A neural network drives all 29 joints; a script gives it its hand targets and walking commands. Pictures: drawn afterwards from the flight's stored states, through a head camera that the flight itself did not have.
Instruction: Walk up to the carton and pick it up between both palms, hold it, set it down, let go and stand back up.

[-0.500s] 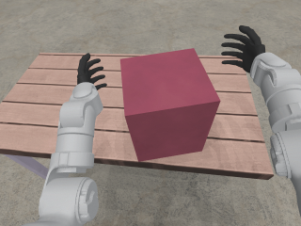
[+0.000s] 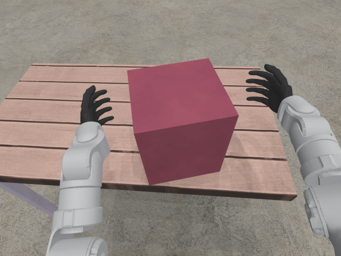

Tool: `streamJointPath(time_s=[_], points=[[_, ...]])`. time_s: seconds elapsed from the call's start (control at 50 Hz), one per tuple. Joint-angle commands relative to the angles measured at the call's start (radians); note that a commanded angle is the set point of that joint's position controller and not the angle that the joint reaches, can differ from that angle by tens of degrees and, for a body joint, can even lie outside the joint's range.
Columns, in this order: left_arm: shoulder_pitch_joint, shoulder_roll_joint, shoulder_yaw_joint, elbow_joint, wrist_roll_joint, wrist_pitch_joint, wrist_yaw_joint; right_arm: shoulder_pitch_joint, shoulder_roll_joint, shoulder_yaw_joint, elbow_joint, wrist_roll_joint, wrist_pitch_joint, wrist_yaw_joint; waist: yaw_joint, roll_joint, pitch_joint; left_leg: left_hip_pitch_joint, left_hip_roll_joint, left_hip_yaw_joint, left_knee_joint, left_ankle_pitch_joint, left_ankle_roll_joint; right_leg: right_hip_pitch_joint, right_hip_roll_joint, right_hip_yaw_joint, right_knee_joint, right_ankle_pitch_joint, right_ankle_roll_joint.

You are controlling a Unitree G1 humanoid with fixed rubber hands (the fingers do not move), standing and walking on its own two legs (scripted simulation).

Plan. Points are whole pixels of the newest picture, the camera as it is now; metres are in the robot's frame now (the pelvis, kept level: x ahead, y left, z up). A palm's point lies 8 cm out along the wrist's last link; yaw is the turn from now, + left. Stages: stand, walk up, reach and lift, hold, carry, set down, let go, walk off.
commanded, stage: set down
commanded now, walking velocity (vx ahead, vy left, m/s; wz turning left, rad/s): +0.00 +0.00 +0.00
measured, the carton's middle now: (177, 125) +0.46 +0.06 +0.02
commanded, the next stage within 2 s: none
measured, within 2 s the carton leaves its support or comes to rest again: neither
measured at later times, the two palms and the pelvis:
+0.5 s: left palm (105, 144) +0.33 +0.19 +0.11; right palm (300, 128) +0.42 -0.22 +0.10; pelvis +0.01 -0.01 +0.00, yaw +0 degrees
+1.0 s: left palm (110, 174) +0.28 +0.18 +0.06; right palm (312, 170) +0.35 -0.25 +0.05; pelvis +0.02 -0.01 +0.00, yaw -1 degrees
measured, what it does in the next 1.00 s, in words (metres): stands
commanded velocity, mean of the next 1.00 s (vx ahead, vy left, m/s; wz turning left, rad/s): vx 0.00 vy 0.00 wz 0.00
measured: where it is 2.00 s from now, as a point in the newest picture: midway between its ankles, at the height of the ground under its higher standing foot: outside the picture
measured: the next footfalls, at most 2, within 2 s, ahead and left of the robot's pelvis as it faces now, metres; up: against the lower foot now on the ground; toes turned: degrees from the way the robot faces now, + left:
none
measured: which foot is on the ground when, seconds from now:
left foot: down 0.00-1.00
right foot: down 0.00-1.00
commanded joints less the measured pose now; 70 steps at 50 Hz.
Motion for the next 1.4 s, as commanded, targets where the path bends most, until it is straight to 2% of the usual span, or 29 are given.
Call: streamJointPath(time_s=[0.0,0.16,0.36,0.5,0.72,0.84,1.18,1.38], points=[[-0.364,0.076,-0.021,-0.234,0.015,-0.038,0.001,-0.463,-0.219,-0.069,-0.204,0.008,-0.052,0.007,-0.037,-0.179,-0.602,0.312,-0.087,-0.01,0.025,0.173,0.037,0.352,-0.002,0.082,-0.003,0.372,0.081],[-0.258,0.027,-0.058,-0.297,0.038,-0.039,0.016,-0.342,-0.221,-0.085,-0.244,0.017,-0.076,0.024,-0.055,-0.154,-0.528,0.384,-0.078,-0.021,0.024,0.165,0.042,0.29,-0.003,0.077,-0.03,0.302,0.066],[-0.153,-0.016,-0.089,-0.32,0.063,-0.058,0.031,-0.219,-0.217,-0.093,-0.275,0.022,-0.108,0.035,-0.067,-0.151,-0.437,0.401,-0.076,-0.026,0.018,0.112,0.049,0.264,-0.017,0.097,-0.054,0.22,0.058],[-0.054,-0.04,-0.102,-0.325,0.079,-0.1,0.031,-0.111,-0.21,-0.088,-0.297,0.027,-0.148,0.038,-0.076,-0.166,-0.384,0.387,-0.079,-0.027,0.015,0.093,0.053,0.292,-0.033,0.118,-0.056,0.24,0.061],[0.157,-0.079,-0.147,-0.353,0.101,-0.229,0.031,0.1,-0.217,-0.097,-0.327,0.025,-0.27,0.059,-0.089,-0.173,-0.318,0.413,-0.076,-0.029,0.016,0.104,0.058,0.291,-0.041,0.127,-0.053,0.273,0.048],[0.238,-0.092,-0.184,-0.363,0.105,-0.305,0.041,0.191,-0.226,-0.105,-0.328,0.027,-0.339,0.079,-0.099,-0.176,-0.287,0.424,-0.073,-0.026,0.016,0.084,0.062,0.267,-0.039,0.124,-0.057,0.238,0.037],[0.442,-0.116,-0.231,-0.288,0.139,-0.456,0.059,0.425,-0.225,-0.061,-0.24,0.051,-0.492,0.114,-0.099,-0.183,-0.197,0.393,-0.075,-0.008,0.033,0.045,0.073,0.236,-0.042,0.143,-0.054,0.198,0.014],[0.552,-0.116,-0.271,-0.297,0.148,-0.533,0.058,0.559,-0.225,-0.052,-0.217,0.064,-0.573,0.125,-0.108,-0.172,-0.178,0.4,-0.076,-0.006,0.054,0.053,0.073,0.208,-0.033,0.131,-0.041,0.205,0.006]])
